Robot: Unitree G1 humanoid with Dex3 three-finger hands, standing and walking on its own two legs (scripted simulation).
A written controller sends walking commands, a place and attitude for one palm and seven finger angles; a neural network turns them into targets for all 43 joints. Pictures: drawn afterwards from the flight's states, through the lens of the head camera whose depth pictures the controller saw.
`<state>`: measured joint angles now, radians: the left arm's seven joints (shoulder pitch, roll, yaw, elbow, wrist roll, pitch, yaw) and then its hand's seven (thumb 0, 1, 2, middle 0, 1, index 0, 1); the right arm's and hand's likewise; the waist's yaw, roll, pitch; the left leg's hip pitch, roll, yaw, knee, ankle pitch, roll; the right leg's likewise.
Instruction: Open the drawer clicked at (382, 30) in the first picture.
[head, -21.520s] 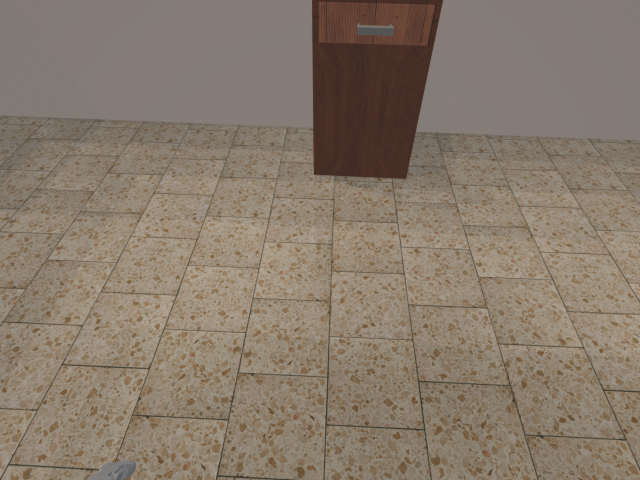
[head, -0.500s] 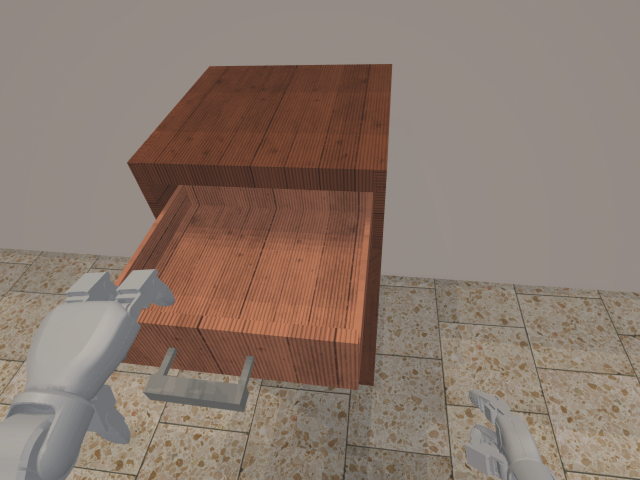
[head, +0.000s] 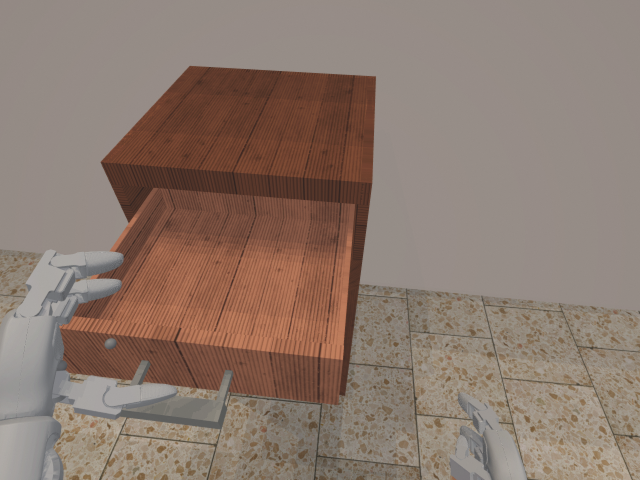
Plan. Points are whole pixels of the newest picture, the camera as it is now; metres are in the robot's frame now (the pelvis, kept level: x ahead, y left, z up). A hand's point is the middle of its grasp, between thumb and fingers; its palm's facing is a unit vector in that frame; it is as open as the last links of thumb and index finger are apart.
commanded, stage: draw the hand back to the body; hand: left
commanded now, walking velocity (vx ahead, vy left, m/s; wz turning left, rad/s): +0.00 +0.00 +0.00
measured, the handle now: (178, 391) +0.23 +0.22 -0.04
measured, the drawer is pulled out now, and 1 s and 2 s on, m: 0.30 0.30 0.30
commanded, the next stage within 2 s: step back with the hand held close in 0.74 s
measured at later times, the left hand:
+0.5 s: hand (106, 339) +0.19 +0.23 +0.16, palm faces +0.40 -0.81 -0.43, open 8.9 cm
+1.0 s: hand (84, 330) +0.19 +0.24 +0.18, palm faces +0.40 -0.78 -0.47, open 7.4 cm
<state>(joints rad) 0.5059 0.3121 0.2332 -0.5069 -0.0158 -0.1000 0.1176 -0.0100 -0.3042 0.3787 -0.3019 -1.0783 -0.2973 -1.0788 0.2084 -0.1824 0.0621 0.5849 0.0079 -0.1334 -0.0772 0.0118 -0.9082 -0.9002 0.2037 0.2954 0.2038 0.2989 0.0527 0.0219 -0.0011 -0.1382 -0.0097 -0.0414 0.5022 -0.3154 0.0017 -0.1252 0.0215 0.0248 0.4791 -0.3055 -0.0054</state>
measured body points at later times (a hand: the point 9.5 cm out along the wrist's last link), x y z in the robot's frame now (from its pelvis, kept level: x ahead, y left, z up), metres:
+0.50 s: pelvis +0.02 -0.01 +0.00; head +0.01 -0.04 +0.45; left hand +0.17 +0.27 +0.18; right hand +0.22 -0.23 -0.08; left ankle -0.02 +0.12 -0.74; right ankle -0.03 -0.12 -0.74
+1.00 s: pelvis +0.00 -0.01 +0.00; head +0.01 -0.03 +0.45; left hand +0.16 +0.28 +0.20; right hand +0.19 -0.23 -0.09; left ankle -0.03 +0.12 -0.74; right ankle -0.03 -0.12 -0.74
